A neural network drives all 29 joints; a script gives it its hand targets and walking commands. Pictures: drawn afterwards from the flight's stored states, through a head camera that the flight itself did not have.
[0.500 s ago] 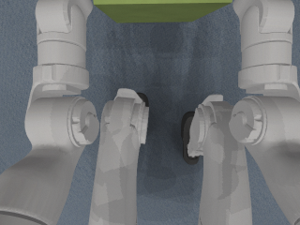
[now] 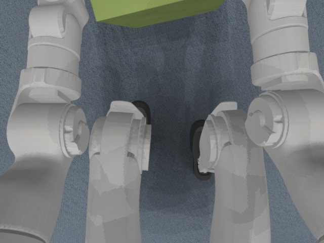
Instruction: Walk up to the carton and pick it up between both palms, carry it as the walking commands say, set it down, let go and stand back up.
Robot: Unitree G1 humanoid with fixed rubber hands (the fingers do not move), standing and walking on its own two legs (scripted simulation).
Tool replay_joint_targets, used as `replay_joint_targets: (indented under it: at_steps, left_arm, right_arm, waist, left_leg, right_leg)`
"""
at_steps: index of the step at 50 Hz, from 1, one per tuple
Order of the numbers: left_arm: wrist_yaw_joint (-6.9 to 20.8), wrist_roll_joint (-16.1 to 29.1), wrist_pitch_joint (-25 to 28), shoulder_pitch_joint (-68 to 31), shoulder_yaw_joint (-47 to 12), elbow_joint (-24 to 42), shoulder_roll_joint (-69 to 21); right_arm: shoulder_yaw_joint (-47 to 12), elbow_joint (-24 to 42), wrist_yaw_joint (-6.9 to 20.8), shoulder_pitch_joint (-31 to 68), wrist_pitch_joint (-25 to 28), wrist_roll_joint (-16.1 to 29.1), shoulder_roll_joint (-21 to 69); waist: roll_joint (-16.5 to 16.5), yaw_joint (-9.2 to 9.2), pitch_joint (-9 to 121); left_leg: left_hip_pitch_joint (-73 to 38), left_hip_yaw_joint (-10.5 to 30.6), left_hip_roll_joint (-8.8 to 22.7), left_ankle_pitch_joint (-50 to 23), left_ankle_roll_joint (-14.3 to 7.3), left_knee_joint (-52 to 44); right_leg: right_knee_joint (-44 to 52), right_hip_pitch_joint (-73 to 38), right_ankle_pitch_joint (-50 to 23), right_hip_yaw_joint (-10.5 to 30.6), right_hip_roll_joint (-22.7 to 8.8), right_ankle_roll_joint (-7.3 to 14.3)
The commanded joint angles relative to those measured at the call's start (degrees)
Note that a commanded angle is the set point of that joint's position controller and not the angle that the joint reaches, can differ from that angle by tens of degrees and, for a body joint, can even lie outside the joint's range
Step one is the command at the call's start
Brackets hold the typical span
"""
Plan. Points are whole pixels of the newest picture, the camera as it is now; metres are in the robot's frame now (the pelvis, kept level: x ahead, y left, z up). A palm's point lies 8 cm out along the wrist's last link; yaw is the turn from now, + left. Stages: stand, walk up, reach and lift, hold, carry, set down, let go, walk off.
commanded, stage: set down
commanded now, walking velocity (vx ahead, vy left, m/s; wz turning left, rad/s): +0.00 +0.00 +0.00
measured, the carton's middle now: out of the picture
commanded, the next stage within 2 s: none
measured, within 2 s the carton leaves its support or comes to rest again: rests again in 0.64 s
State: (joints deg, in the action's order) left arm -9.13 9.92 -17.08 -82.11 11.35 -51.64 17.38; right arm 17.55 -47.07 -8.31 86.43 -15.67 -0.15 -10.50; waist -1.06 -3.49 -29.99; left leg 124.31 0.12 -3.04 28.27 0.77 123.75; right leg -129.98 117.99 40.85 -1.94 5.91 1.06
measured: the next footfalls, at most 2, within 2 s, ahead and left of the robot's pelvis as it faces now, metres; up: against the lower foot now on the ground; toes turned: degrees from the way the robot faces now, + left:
none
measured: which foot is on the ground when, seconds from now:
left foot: down 0.00-1.00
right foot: down 0.00-1.00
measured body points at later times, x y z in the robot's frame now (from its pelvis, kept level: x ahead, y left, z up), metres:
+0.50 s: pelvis +0.00 +0.00 -0.02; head +0.37 +0.01 +0.23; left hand +0.54 +0.22 -0.17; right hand +0.59 -0.08 -0.16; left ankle +0.14 +0.11 -0.34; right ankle +0.09 -0.10 -0.34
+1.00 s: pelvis +0.01 +0.00 -0.02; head +0.37 +0.00 +0.23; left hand +0.56 +0.20 -0.18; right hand +0.58 -0.11 -0.18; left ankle +0.14 +0.11 -0.34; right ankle +0.09 -0.10 -0.34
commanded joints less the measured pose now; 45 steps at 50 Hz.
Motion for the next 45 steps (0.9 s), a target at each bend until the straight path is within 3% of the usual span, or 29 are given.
replay_joint_targets:
  at_steps: [1, 3, 4, 8, 9, 12, 14, 15, 16, 17, 18, 20, 21, 22, 24, 27, 28, 30, 31, 32, 33, 34, 35, 37, 39, 41, 42, 43, 45]
  left_arm:
    - [16.5, 4.2, 5.1, -52.0, -21.2, 18.9, -52.0]
    - [15.2, 4.7, 5.6, -50.7, -21.4, 21.9, -53.9]
    - [14.2, 4.4, 5.5, -49.2, -22.0, 23.1, -52.9]
    - [13.4, 3.4, 5.2, -40.4, -17.7, 16.1, -57.6]
    - [13.2, 2.8, 5.3, -42.0, -16.1, 17.8, -55.6]
    - [13.7, 3.8, 4.5, -36.9, -18.4, 13.9, -57.2]
    - [15.0, 2.6, 3.7, -33.1, -16.3, 6.3, -60.3]
    - [15.2, 1.5, 4.3, -38.4, -15.0, 12.5, -59.0]
    - [15.5, 3.8, 4.4, -39.5, -17.4, 13.0, -58.5]
    - [16.1, 2.9, 4.8, -42.4, -15.5, 13.7, -56.2]
    - [16.3, 3.5, 5.3, -43.0, -17.4, 15.0, -55.8]
    - [17.5, 3.7, 5.1, -42.6, -18.1, 11.9, -56.7]
    - [17.5, 3.2, 5.6, -44.4, -16.0, 15.5, -55.6]
    - [18.2, 4.5, 5.2, -45.4, -16.7, 15.2, -54.2]
    - [18.8, 4.2, 5.4, -46.8, -17.5, 12.3, -53.9]
    - [20.4, 2.9, 4.7, -44.9, -14.6, 8.7, -54.2]
    - [20.2, 1.6, 4.6, -43.9, -14.4, 8.5, -52.1]
    - [19.9, 3.0, 5.2, -41.5, -16.0, 7.8, -54.8]
    - [20.1, 2.9, 5.3, -43.0, -15.1, 10.2, -53.3]
    - [19.2, 3.4, 5.5, -41.2, -16.7, 7.3, -53.8]
    - [19.0, 2.2, 5.0, -39.6, -14.4, 5.6, -53.9]
    - [19.1, 2.0, 4.7, -35.3, -14.8, 2.5, -54.7]
    - [18.9, 3.1, 5.0, -38.0, -14.5, 4.4, -56.2]
    - [18.9, 2.1, 5.5, -36.1, -12.8, 5.5, -54.2]
    - [19.0, 1.5, 5.1, -34.4, -12.2, 2.6, -53.4]
    - [19.8, 0.4, 5.4, -33.6, -11.2, -0.6, -56.1]
    - [19.8, 1.5, 5.5, -33.0, -12.2, 1.1, -53.7]
    - [19.9, 0.7, 6.0, -36.4, -12.5, 4.4, -51.0]
    - [20.2, 0.1, 5.5, -34.2, -11.7, 0.6, -54.7]
  right_arm:
    - [-26.4, -4.4, 17.0, 30.8, -1.0, 6.4, 55.9]
    - [-28.2, 1.1, 17.7, 31.7, -0.4, 8.4, 57.6]
    - [-31.6, 7.1, 17.3, 37.5, 0.3, 12.0, 58.6]
    - [-34.5, 10.4, 16.8, 38.8, 0.6, 12.0, 59.1]
    - [-35.2, 14.5, 16.8, 43.9, 1.0, 13.8, 56.8]
    - [-36.4, 14.9, 16.7, 42.0, 1.4, 13.8, 56.2]
    - [-34.1, 12.7, 16.6, 42.0, 1.6, 11.5, 52.0]
    - [-33.2, 8.0, 16.9, 38.9, 1.1, 10.8, 56.7]
    - [-33.6, 10.2, 16.3, 39.0, 1.8, 10.8, 55.1]
    - [-32.2, 6.6, 16.3, 38.3, 0.9, 9.5, 54.7]
    - [-32.6, 6.4, 16.3, 36.6, 0.9, 10.3, 57.1]
    - [-30.0, -0.6, 15.7, 32.8, 0.4, 7.6, 56.8]
    - [-31.3, 1.5, 16.2, 35.8, 0.4, 9.3, 58.2]
    - [-28.2, -2.3, 16.0, 31.2, 0.1, 6.4, 58.5]
    - [-25.0, -7.2, 15.8, 29.9, 0.0, 5.8, 56.3]
    - [-24.3, -7.2, 16.5, 28.9, -0.2, 3.6, 56.5]
    - [-25.7, -2.1, 16.3, 32.5, 0.9, 5.2, 54.1]
    - [-25.1, -3.2, 16.5, 31.3, 1.1, 4.1, 56.0]
    - [-26.3, -2.3, 16.5, 31.6, 1.2, 4.2, 55.7]
    - [-26.8, -2.3, 17.1, 33.6, 1.4, 6.4, 56.9]
    - [-25.8, -1.8, 17.3, 33.5, 1.4, 6.8, 56.2]
    - [-28.4, 0.7, 17.9, 34.8, 2.3, 8.0, 56.4]
    - [-27.8, 0.7, 17.9, 34.4, 1.9, 7.1, 55.9]
    - [-30.9, 4.1, 18.3, 36.1, 2.1, 8.3, 56.7]
    - [-29.4, -0.7, 18.0, 32.2, 1.6, 7.7, 55.7]
    - [-29.5, 0.0, 17.7, 34.1, 2.0, 6.2, 54.9]
    - [-31.1, 3.1, 17.6, 34.2, 2.2, 8.3, 55.4]
    - [-29.2, -4.7, 18.4, 28.9, 1.4, 7.4, 57.6]
    - [-27.1, -3.0, 18.5, 30.6, 1.9, 5.5, 54.1]
  waist:
    - [-0.2, -1.36, 96.4]
    - [-1.7, -3.90, 105.3]
    - [0.4, -8.33, 111.3]
    - [-7.8, -7.86, 110.3]
    - [-6.2, -10.48, 111.4]
    - [-6.9, -8.25, 109.6]
    - [-8.9, -6.12, 102.5]
    - [-8.7, -7.70, 102.7]
    - [-7.0, -6.53, 101.7]
    - [-10.4, -5.81, 100.7]
    - [-7.1, -6.51, 101.4]
    - [-9.6, -2.34, 94.4]
    - [-8.3, -5.67, 97.8]
    - [-8.2, -2.89, 93.9]
    - [-6.6, -1.58, 83.4]
    - [-6.3, -2.12, 80.4]
    - [-4.8, -3.98, 80.1]
    - [-6.5, -2.40, 82.8]
    - [-7.0, -4.82, 85.9]
    - [-8.1, -2.15, 85.1]
    - [-7.0, -5.23, 83.5]
    - [-8.2, -5.98, 82.9]
    - [-10.2, -3.84, 85.3]
    - [-11.6, -8.07, 86.7]
    - [-11.5, -5.68, 81.1]
    - [-8.7, -6.22, 78.4]
    - [-12.8, -5.16, 78.0]
    - [-10.8, -7.06, 76.6]
    - [-9.0, -5.42, 72.9]
  left_leg:
    - [-48.0, -2.0, -2.4, -22.6, -1.3, -4.7]
    - [-57.1, -2.6, -2.4, -30.0, -0.8, -4.2]
    - [-63.5, -1.0, -1.8, -35.1, -1.6, -3.6]
    - [-61.8, -1.2, -3.1, -37.8, -3.1, -3.1]
    - [-59.8, -1.6, -2.8, -36.0, -3.6, -3.0]
    - [-61.4, -0.3, -2.4, -38.5, -3.3, -2.1]
    - [-51.9, -1.5, -3.6, -31.3, -3.1, -4.1]
    - [-52.0, -1.1, -2.8, -30.5, -3.3, -3.7]
    - [-50.3, -1.0, -2.6, -31.9, -2.6, -2.6]
    - [-47.7, -1.5, -2.5, -28.0, -3.2, -3.5]
    - [-46.6, -2.3, -2.8, -29.2, -2.7, -2.6]
    - [-40.1, -2.7, -2.3, -24.6, -2.0, -2.3]
    - [-40.5, -3.6, -3.0, -24.4, -2.7, -2.6]
    - [-37.5, -2.6, -2.5, -23.1, -2.2, -3.1]
    - [-32.2, -3.2, -3.0, -16.9, -2.4, -3.7]
    - [-32.1, -3.4, -2.3, -15.8, -1.8, -3.7]
    - [-33.2, -3.3, -1.6, -18.0, -1.7, -3.0]
    - [-35.2, -2.5, -2.5, -19.6, -2.0, -2.8]
    - [-35.3, -3.3, -2.1, -21.3, -1.4, -2.0]
    - [-39.6, -1.3, -2.3, -21.4, -2.4, -3.6]
    - [-39.9, -1.6, -2.6, -21.4, -2.5, -3.7]
    - [-40.1, -1.8, -2.4, -23.3, -2.3, -2.6]
    - [-40.8, -1.3, -2.4, -21.8, -2.6, -3.4]
    - [-39.3, -2.2, -2.5, -24.5, -2.9, -2.8]
    - [-36.9, -2.5, -2.1, -20.9, -2.6, -3.2]
    - [-33.6, -3.4, -2.0, -20.4, -2.7, -1.0]
    - [-33.6, -1.9, -1.9, -22.9, -2.6, -1.4]
    - [-32.7, -2.7, -2.1, -20.3, -2.3, -2.9]
    - [-30.1, -3.1, -2.4, -18.6, -2.0, -2.1]
  right_leg:
    - [15.4, -21.3, -21.3, 3.7, 2.3, 1.6]
    - [15.0, -22.0, -23.9, 3.0, 2.5, 1.9]
    - [11.8, -21.5, -25.3, 2.4, 2.1, 1.1]
    - [12.7, -22.1, -28.0, 1.3, 3.0, 0.0]
    - [12.0, -25.0, -29.3, 2.3, 2.5, -0.5]
    - [11.5, -21.3, -28.6, 1.8, 2.9, -0.7]
    - [12.1, -22.9, -26.9, 0.5, 2.1, -1.0]
    - [12.2, -23.7, -27.3, 2.1, 2.4, -0.1]
    - [12.5, -22.2, -28.4, 3.1, 2.5, 0.4]
    - [12.1, -24.1, -26.8, 1.6, 2.1, -0.1]
    - [13.1, -25.3, -28.1, 3.7, 2.1, -0.1]
    - [14.0, -23.6, -24.7, 3.6, 2.2, 0.4]
    - [13.7, -28.4, -27.4, 4.1, 1.6, -0.3]
    - [12.9, -27.8, -26.4, 4.0, 2.0, 0.1]
    - [13.5, -21.4, -20.0, 3.5, 2.5, 0.5]
    - [15.0, -22.3, -19.2, 5.0, 1.5, 1.2]
    - [14.1, -19.8, -20.2, 4.5, 1.4, 0.5]
    - [13.7, -20.3, -20.1, 4.0, 2.0, 0.5]
    - [12.8, -22.7, -22.9, 4.6, 1.6, 1.1]
    - [11.3, -19.0, -20.8, 1.2, 2.7, 0.2]
    - [11.6, -18.3, -20.6, 2.6, 2.1, 1.0]
    - [11.8, -16.6, -21.1, 2.2, 2.1, -0.1]
    - [11.2, -19.1, -21.4, 1.2, 1.9, 0.2]
    - [10.8, -23.3, -25.0, 2.0, 1.2, -0.4]
    - [12.2, -20.3, -21.6, 1.1, 1.0, -0.6]
    - [12.2, -19.7, -21.8, 3.2, 0.8, -0.4]
    - [12.8, -20.0, -25.2, 3.6, 1.2, -0.8]
    - [12.6, -20.4, -23.0, 3.0, 1.0, -0.4]
    - [12.9, -16.2, -20.6, 3.8, 1.9, 0.7]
